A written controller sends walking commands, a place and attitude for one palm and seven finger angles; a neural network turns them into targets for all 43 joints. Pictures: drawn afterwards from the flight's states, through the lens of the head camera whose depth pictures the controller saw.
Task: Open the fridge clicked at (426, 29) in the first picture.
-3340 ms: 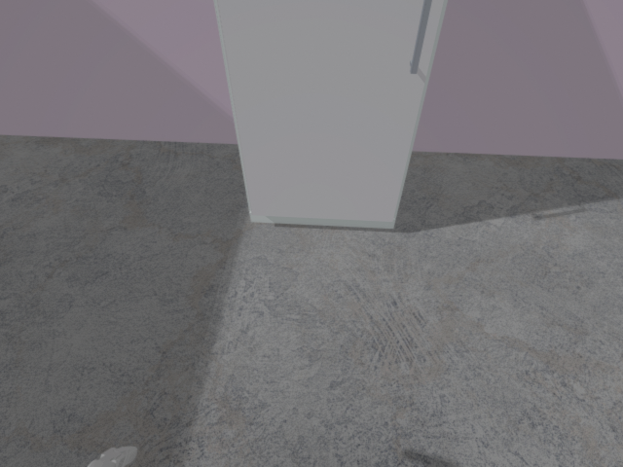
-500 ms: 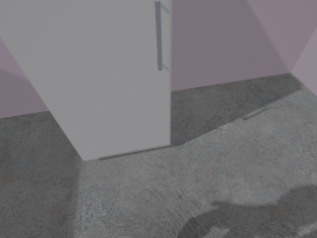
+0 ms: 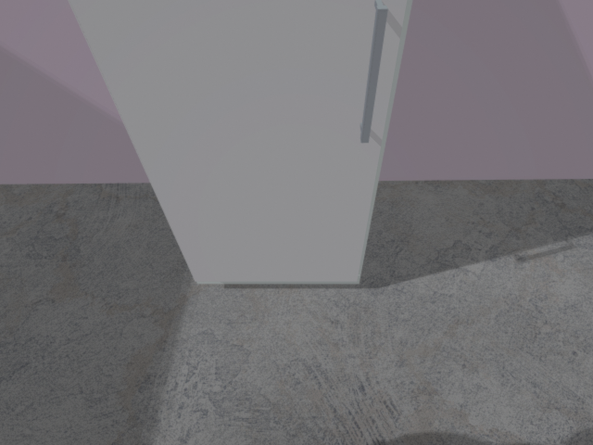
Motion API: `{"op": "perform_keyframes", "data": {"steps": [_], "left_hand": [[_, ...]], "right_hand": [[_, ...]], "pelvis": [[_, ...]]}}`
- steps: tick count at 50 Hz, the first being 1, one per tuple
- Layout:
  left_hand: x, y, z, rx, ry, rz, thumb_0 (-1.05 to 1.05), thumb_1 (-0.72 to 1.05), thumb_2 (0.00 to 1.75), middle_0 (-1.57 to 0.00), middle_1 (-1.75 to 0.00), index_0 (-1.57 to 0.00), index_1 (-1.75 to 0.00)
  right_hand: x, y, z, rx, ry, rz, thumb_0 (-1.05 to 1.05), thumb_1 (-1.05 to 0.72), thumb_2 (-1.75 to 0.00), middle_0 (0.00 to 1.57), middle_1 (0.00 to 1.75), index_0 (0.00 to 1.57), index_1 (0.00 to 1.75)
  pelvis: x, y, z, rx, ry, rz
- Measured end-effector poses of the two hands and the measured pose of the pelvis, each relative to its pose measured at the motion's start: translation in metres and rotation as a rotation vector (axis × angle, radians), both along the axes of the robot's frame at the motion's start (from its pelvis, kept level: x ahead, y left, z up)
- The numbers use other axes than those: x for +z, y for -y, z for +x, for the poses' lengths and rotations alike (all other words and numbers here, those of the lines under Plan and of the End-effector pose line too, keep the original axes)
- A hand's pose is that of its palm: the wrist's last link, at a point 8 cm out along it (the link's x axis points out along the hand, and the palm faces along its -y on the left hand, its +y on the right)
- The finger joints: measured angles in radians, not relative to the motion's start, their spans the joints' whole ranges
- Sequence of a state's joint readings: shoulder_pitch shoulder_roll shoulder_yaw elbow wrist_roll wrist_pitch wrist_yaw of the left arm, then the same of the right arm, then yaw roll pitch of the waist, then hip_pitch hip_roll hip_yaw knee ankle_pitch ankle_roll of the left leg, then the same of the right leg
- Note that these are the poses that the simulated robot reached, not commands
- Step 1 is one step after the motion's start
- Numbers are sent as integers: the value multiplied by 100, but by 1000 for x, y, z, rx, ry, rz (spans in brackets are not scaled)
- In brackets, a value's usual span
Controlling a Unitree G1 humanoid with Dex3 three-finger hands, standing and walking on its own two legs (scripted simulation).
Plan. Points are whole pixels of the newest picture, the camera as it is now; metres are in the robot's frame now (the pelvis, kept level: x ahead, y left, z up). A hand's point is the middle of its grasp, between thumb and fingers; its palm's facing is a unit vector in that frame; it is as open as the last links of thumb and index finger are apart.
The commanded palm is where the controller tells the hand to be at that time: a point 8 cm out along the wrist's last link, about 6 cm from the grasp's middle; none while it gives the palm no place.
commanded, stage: take the last steps up to it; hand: right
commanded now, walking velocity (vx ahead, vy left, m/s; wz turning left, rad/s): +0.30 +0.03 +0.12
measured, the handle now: (370, 78) +0.75 -0.10 +0.13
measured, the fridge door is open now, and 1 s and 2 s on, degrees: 0 0 0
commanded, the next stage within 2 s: come to a stop and stand still in 0.82 s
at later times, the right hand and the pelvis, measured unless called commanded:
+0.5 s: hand out of the picture +0.17 -0.14 -0.16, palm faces +0.03 +0.98 -0.21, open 7.1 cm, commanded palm none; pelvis +0.10 +0.04 +0.01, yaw +1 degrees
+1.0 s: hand (411, 380) +0.27 -0.17 -0.17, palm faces -0.01 +0.98 -0.17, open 7.3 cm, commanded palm none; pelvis +0.24 +0.01 +0.01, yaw +3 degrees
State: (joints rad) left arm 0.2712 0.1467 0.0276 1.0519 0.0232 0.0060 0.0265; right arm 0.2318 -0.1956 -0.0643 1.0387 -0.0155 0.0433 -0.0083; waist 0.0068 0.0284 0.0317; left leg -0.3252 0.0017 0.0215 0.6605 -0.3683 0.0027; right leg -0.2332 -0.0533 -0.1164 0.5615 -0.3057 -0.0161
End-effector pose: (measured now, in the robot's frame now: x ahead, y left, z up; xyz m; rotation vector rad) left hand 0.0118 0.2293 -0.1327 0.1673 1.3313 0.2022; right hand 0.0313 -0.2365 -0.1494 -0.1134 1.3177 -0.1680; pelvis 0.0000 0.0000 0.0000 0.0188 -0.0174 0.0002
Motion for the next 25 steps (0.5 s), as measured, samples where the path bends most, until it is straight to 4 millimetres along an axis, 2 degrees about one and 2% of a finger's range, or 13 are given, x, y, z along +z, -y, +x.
{"op": "perform_keyframes", "data": {"steps": [4, 8, 13, 17, 19, 21, 25], "left_hand": [[9, 10, -26, 50, -38, -12, 0, 91, 89, -20, -30, -20, -30], [12, 15, -50, 96, -104, -31, 0, 91, 89, -20, -30, -20, -30], [10, 16, -73, 159, -193, -67, 0, 91, 89, -20, -30, -20, -30], [-2, 7, -79, 192, -261, -103, 0, 91, 89, -20, -30, -20, -30], [-9, 0, -72, 181, -290, -116, 0, 91, 89, -20, -30, -20, -30], [-10, -9, -51, 158, -287, -115, 0, 91, 89, -20, -30, -20, -30], [-7, -28, 20, 104, -175, -85, 0, 91, 89, -20, -30, -20, -30]], "right_hand": [[12, 7, 28, 56, 30, 1, 1, -91, -90, 20, 30, 20, 30], [21, 4, 59, 98, 68, 0, 1, -91, -90, 20, 30, 20, 30], [24, -18, 101, 157, 93, 3, 1, -91, -90, 20, 30, 19, 30], [19, -44, 134, 181, 137, 6, 1, -91, -90, 20, 30, 19, 30], [15, -55, 140, 164, 161, 8, 0, -91, -90, 20, 30, 20, 30], [16, -62, 137, 127, 160, 15, 0, -91, -90, 20, 30, 20, 30], [20, -47, 128, 54, 126, -36, -3, -95, -90, 21, 30, 20, 30]], "pelvis": [[9, 3, 8, 19, -6, 5], [15, 2, 19, 35, -15, 3], [13, -9, 37, 52, -18, -8], [2, -27, 57, 53, -15, -25], [-3, -34, 65, 45, -6, -14], [-1, -37, 75, 35, -1, -5], [5, -40, 97, 24, -6, 1]]}}
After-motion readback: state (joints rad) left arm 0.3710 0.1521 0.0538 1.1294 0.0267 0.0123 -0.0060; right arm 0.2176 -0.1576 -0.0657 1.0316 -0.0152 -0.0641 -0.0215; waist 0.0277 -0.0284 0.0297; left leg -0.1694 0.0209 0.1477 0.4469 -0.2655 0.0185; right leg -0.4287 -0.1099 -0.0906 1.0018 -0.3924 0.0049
